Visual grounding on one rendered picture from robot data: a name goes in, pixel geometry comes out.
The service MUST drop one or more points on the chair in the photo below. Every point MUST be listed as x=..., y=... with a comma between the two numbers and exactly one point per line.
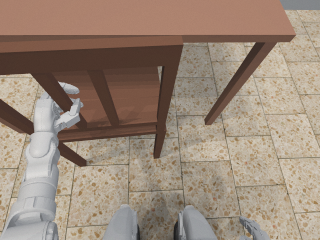
x=118, y=82

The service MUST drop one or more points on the robot left forearm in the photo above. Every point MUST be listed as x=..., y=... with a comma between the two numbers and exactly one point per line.
x=37, y=192

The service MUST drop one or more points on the table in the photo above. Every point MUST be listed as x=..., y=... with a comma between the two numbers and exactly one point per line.
x=263, y=22

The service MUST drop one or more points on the left robot hand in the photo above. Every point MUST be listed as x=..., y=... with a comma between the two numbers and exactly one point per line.
x=47, y=111

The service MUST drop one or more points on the right robot hand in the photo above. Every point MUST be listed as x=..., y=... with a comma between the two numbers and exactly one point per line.
x=253, y=228

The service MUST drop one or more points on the right robot thigh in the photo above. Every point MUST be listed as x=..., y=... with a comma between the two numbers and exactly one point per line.
x=193, y=225

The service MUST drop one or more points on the robot left upper arm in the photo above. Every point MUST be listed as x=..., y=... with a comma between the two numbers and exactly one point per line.
x=44, y=230

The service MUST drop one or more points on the right robot shin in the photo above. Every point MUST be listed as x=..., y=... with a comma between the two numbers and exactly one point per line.
x=186, y=208

